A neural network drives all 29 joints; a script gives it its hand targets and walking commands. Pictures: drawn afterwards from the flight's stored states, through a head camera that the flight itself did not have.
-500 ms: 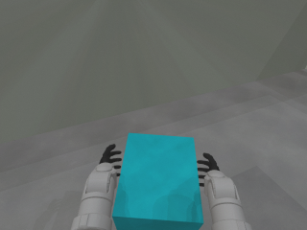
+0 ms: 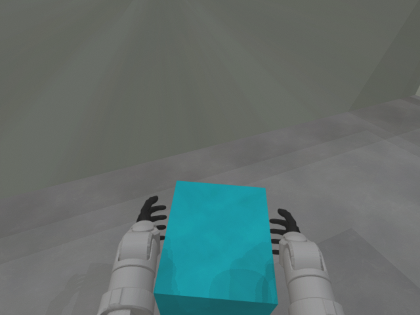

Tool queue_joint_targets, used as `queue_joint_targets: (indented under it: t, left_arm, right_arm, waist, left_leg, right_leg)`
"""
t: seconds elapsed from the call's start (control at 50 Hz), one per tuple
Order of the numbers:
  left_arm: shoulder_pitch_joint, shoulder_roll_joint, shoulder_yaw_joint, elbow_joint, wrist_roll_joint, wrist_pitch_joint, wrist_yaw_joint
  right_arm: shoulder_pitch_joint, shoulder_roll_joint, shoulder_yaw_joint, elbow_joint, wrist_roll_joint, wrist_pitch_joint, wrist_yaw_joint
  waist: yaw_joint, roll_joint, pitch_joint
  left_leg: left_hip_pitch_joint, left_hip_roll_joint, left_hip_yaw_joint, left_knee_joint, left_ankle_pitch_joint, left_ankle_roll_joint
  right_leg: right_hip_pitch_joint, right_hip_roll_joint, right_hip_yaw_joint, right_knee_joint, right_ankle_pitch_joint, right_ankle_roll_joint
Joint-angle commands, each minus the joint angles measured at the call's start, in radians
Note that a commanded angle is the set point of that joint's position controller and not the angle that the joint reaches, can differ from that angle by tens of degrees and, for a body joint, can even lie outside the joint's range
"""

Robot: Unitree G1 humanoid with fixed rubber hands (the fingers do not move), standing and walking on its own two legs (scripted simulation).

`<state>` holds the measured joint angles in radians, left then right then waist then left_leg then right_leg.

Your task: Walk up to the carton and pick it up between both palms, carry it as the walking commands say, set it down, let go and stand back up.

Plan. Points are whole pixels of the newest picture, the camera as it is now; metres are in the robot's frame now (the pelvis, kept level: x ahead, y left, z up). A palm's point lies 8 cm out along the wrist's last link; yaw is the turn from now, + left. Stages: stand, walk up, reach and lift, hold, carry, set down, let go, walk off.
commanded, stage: hold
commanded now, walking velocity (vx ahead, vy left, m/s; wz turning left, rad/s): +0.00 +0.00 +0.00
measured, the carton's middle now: (216, 247) +0.32 +0.00 -0.03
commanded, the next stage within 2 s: carry in 0.86 s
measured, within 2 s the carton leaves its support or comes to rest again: neither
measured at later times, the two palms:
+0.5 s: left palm (142, 231) +0.29 +0.15 +0.05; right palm (288, 244) +0.28 -0.14 +0.04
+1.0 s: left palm (148, 232) +0.29 +0.14 +0.05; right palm (293, 243) +0.28 -0.15 +0.04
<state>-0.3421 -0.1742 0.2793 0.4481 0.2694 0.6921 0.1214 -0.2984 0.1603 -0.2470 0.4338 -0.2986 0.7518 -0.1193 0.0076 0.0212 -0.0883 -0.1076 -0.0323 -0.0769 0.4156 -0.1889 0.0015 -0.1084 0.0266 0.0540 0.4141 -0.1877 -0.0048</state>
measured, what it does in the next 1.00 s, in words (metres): stands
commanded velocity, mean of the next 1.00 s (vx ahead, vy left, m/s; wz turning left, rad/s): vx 0.00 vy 0.00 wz -0.11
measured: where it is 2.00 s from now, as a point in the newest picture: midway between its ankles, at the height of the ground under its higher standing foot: outside the picture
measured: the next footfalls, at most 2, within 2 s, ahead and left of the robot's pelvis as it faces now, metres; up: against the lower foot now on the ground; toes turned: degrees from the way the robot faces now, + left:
left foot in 1.44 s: -0.01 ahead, +0.10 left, +0.00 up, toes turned -10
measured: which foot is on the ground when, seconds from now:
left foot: down 0.00-1.00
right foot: down 0.00-1.00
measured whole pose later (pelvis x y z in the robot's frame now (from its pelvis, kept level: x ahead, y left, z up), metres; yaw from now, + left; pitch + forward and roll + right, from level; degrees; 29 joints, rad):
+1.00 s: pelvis -0.01 +0.00 -0.02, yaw -3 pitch -2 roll +1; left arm -0.32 -0.17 0.20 0.26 0.17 0.79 0.23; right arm -0.32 0.14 -0.17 0.31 -0.22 0.82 -0.17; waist 0.02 -0.01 -0.11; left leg -0.31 -0.04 -0.03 0.59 -0.26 0.01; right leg -0.34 0.04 0.10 0.62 -0.25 0.01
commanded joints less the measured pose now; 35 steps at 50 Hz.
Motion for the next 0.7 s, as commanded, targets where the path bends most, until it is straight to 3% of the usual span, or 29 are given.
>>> queue_joint_targets:
  t: [0.0, 0.02, 0.06, 0.08, 0.1, 0.12, 0.16, 0.18, 0.2, 0.22, 0.24, 0.26, 0.28, 0.3, 0.34, 0.36, 0.38, 0.44, 0.46, 0.48, 0.52, 0.54, 0.56, 0.58, 0.6, 0.62, 0.64, 0.66, 0.68]
  left_arm:
    - [-0.528, -1.033, -0.463, 0.033, -0.266, -0.023, -0.436]
    - [-0.579, -1.011, -0.449, 0.05, -0.254, -0.027, -0.437]
    - [-0.583, -1.025, -0.444, 0.066, -0.249, -0.028, -0.438]
    - [-0.592, -1.054, -0.457, 0.051, -0.267, -0.031, -0.436]
    - [-0.609, -1.042, -0.472, 0.033, -0.254, -0.036, -0.434]
    - [-0.565, -1.055, -0.473, 0.037, -0.256, -0.029, -0.433]
    - [-0.54, -1.08, -0.504, 0.003, -0.276, -0.028, -0.425]
    - [-0.516, -1.096, -0.512, -0.007, -0.278, -0.026, -0.421]
    - [-0.543, -1.074, -0.528, -0.067, -0.287, -0.024, -0.419]
    - [-0.492, -1.062, -0.483, 0.024, -0.264, -0.007, -0.42]
    - [-0.476, -1.026, -0.447, 0.032, -0.236, -0.002, -0.422]
    - [-0.554, -1.05, -0.476, 0.007, -0.263, -0.013, -0.422]
    - [-0.576, -1.068, -0.513, -0.014, -0.281, -0.02, -0.414]
    - [-0.567, -1.064, -0.493, -0.005, -0.272, -0.012, -0.42]
    - [-0.514, -1.06, -0.506, -0.019, -0.286, -0.015, -0.42]
    - [-0.48, -1.053, -0.491, 0.022, -0.254, -0.015, -0.415]
    - [-0.448, -1.063, -0.479, 0.026, -0.257, -0.016, -0.414]
    - [-0.501, -1.07, -0.548, -0.104, -0.288, -0.02, -0.415]
    - [-0.482, -1.062, -0.535, -0.068, -0.297, -0.007, -0.414]
    - [-0.453, -1.052, -0.513, -0.032, -0.273, -0.002, -0.415]
    - [-0.444, -1.079, -0.539, -0.041, -0.294, -0.006, -0.414]
    - [-0.467, -1.06, -0.527, -0.052, -0.285, -0.003, -0.414]
    - [-0.482, -1.055, -0.535, -0.088, -0.287, -0.009, -0.417]
    - [-0.498, -1.066, -0.559, -0.083, -0.296, -0.006, -0.409]
    - [-0.488, -1.048, -0.573, -0.126, -0.297, -0.012, -0.407]
    - [-0.483, -1.047, -0.59, -0.144, -0.3, -0.005, -0.408]
    - [-0.5, -1.035, -0.563, -0.109, -0.291, -0.001, -0.409]
    - [-0.472, -1.023, -0.5, -0.028, -0.263, 0.002, -0.41]
    - [-0.453, -1.03, -0.494, -0.007, -0.263, -0.006, -0.413]
  right_arm:
    - [-0.757, 1.0, 0.494, -0.12, 0.316, -0.099, 0.418]
    - [-0.798, 0.992, 0.485, -0.102, 0.317, -0.095, 0.423]
    - [-0.818, 0.983, 0.475, -0.099, 0.313, -0.104, 0.425]
    - [-0.796, 0.978, 0.457, -0.062, 0.316, -0.107, 0.426]
    - [-0.809, 1.0, 0.469, -0.074, 0.332, -0.122, 0.425]
    - [-0.775, 1.013, 0.472, -0.096, 0.321, -0.116, 0.42]
    - [-0.739, 1.0, 0.488, -0.12, 0.326, -0.107, 0.415]
    - [-0.768, 0.984, 0.521, -0.199, 0.331, -0.107, 0.41]
    - [-0.72, 0.997, 0.509, -0.178, 0.333, -0.094, 0.412]
    - [-0.704, 0.983, 0.49, -0.143, 0.317, -0.087, 0.417]
    - [-0.745, 0.961, 0.495, -0.187, 0.306, -0.08, 0.421]
    - [-0.724, 0.985, 0.494, -0.132, 0.322, -0.078, 0.425]
    - [-0.689, 0.954, 0.474, -0.099, 0.306, -0.087, 0.43]
    - [-0.743, 0.962, 0.491, -0.139, 0.316, -0.092, 0.434]
    - [-0.775, 0.987, 0.524, -0.183, 0.348, -0.101, 0.421]
    - [-0.768, 0.993, 0.528, -0.171, 0.345, -0.101, 0.421]
    - [-0.773, 0.989, 0.547, -0.206, 0.346, -0.106, 0.417]
    - [-0.659, 1.007, 0.534, -0.174, 0.332, -0.091, 0.417]
    - [-0.66, 0.981, 0.53, -0.197, 0.341, -0.09, 0.413]
    - [-0.673, 0.965, 0.526, -0.198, 0.33, -0.083, 0.419]
    - [-0.709, 0.948, 0.541, -0.254, 0.343, -0.089, 0.413]
    - [-0.645, 0.977, 0.526, -0.21, 0.332, -0.074, 0.412]
    - [-0.695, 0.962, 0.546, -0.238, 0.348, -0.084, 0.416]
    - [-0.653, 0.942, 0.53, -0.213, 0.33, -0.089, 0.417]
    - [-0.645, 0.953, 0.556, -0.221, 0.336, -0.087, 0.416]
    - [-0.624, 0.991, 0.589, -0.242, 0.353, -0.088, 0.414]
    - [-0.694, 0.981, 0.573, -0.251, 0.342, -0.088, 0.411]
    - [-0.705, 0.961, 0.568, -0.233, 0.334, -0.083, 0.417]
    - [-0.724, 0.979, 0.561, -0.212, 0.341, -0.085, 0.416]
  waist:
    - [0.002, -0.088, -0.162]
    - [0.024, -0.054, -0.16]
    - [0.024, -0.006, -0.175]
    - [-0.003, -0.033, -0.22]
    - [0.037, 0.038, -0.286]
    - [0.009, -0.01, -0.267]
    - [0.003, 0.012, -0.269]
    - [-0.02, -0.062, -0.31]
    - [-0.016, -0.001, -0.243]
    - [-0.014, 0.008, -0.2]
    - [0.001, -0.03, -0.159]
    - [0.01, -0.017, -0.197]
    - [-0.009, 0.028, -0.178]
    - [0.0, 0.028, -0.133]
    - [0.005, -0.029, -0.221]
    - [0.019, -0.006, -0.269]
    - [0.032, -0.027, -0.252]
    - [-0.011, -0.002, -0.267]
    - [-0.001, -0.023, -0.234]
    - [-0.012, 0.005, -0.262]
    - [-0.021, -0.034, -0.176]
    - [-0.008, -0.019, -0.17]
    - [0.002, 0.028, -0.199]
    - [-0.035, 0.03, -0.177]
    - [-0.018, -0.011, -0.241]
    - [0.004, 0.011, -0.242]
    - [-0.004, 0.0, -0.196]
    - [0.031, -0.013, -0.187]
    - [0.026, -0.031, -0.137]
  left_leg:
    - [0.029, -0.039, 0.005, -0.06, 0.022, 0.015]
    - [-0.003, -0.036, 0.01, -0.081, 0.0, 0.013]
    - [-0.012, -0.04, 0.02, -0.075, -0.015, 0.007]
    - [0.049, -0.022, 0.004, -0.073, 0.024, 0.003]
    - [-0.002, -0.031, 0.011, -0.07, 0.049, 0.0]
    - [0.015, -0.042, 0.02, -0.055, 0.123, -0.004]
    - [0.069, -0.033, 0.011, -0.048, 0.173, -0.007]
    - [0.098, -0.022, -0.012, -0.044, 0.197, -0.002]
    - [0.046, -0.033, 0.008, -0.059, 0.181, -0.007]
    - [-0.001, -0.029, -0.007, -0.066, 0.134, -0.004]
    - [0.017, -0.037, 0.0, -0.077, 0.097, 0.006]
    - [0.016, -0.019, -0.015, -0.088, 0.046, 0.005]
    - [0.013, -0.015, -0.019, -0.097, 0.026, -0.004]
    - [-0.046, -0.026, 0.0, -0.108, 0.002, 0.0]
    - [0.042, -0.036, 0.009, -0.061, 0.096, -0.004]
    - [0.064, -0.028, 0.002, -0.066, 0.112, 0.0]
    - [0.038, -0.031, -0.005, -0.066, 0.143, 0.011]
    - [0.056, -0.028, -0.007, -0.065, 0.23, -0.004]
    - [0.078, -0.032, -0.005, -0.061, 0.218, -0.011]
    - [0.08, -0.033, -0.008, -0.074, 0.189, -0.008]
    - [0.046, -0.03, -0.008, -0.073, 0.159, -0.01]
    - [0.074, -0.037, -0.003, -0.074, 0.145, -0.007]
    - [0.032, -0.032, -0.003, -0.088, 0.152, -0.012]
    - [0.052, -0.033, -0.008, -0.089, 0.128, -0.012]
    - [0.081, -0.026, -0.018, -0.072, 0.149, -0.004]
    - [0.043, -0.047, -0.008, -0.072, 0.173, -0.004]
    - [0.017, -0.04, -0.004, -0.075, 0.124, 0.002]
    - [0.014, -0.044, -0.006, -0.088, 0.063, 0.011]
    - [-0.005, -0.042, 0.0, -0.093, 0.031, 0.018]
  right_leg:
    - [-0.012, 0.024, 0.018, -0.1, -0.061, -0.013]
    - [0.003, 0.032, 0.014, -0.094, -0.069, -0.008]
    - [0.005, 0.014, 0.032, -0.092, -0.074, -0.018]
    - [-0.023, 0.042, 0.011, -0.086, -0.05, -0.015]
    - [0.055, 0.03, 0.018, -0.076, -0.009, -0.017]
    - [0.07, 0.026, 0.022, -0.079, 0.051, -0.012]
    - [0.019, 0.034, 0.02, -0.075, 0.085, -0.018]
    - [0.044, 0.045, 0.013, -0.069, 0.103, -0.01]
    - [0.065, 0.037, 0.012, -0.073, 0.106, -0.01]
    - [0.068, 0.04, 0.009, -0.07, 0.066, -0.018]
    - [0.041, 0.022, 0.022, -0.088, 0.043, -0.02]
    - [0.046, 0.044, 0.013, -0.085, 0.0, -0.019]
    - [0.031, 0.043, 0.015, -0.078, -0.016, -0.033]
    - [0.056, 0.041, 0.006, -0.07, -0.019, -0.031]
    - [0.041, 0.037, 0.009, -0.081, 0.012, -0.017]
    - [0.035, 0.037, 0.015, -0.081, 0.035, -0.018]
    - [0.063, 0.03, 0.014, -0.071, 0.076, -0.015]
    - [0.093, 0.043, 0.02, -0.063, 0.162, -0.02]
    - [0.045, 0.045, 0.005, -0.073, 0.14, -0.015]
    - [0.061, 0.044, 0.014, -0.072, 0.113, -0.012]
    - [0.035, 0.042, 0.004, -0.08, 0.06, -0.015]
    - [0.032, 0.041, 0.017, -0.094, 0.073, -0.016]
    - [0.063, 0.045, 0.017, -0.07, 0.081, -0.016]
    - [0.035, 0.038, 0.024, -0.076, 0.064, -0.024]
    - [0.062, 0.048, 0.027, -0.072, 0.084, -0.022]
    - [0.108, 0.045, 0.019, -0.074, 0.129, -0.014]
    - [0.082, 0.041, 0.02, -0.075, 0.072, -0.017]
    - [0.064, 0.033, 0.008, -0.082, 0.031, -0.011]
    - [0.052, 0.037, 0.011, -0.091, -0.019, -0.008]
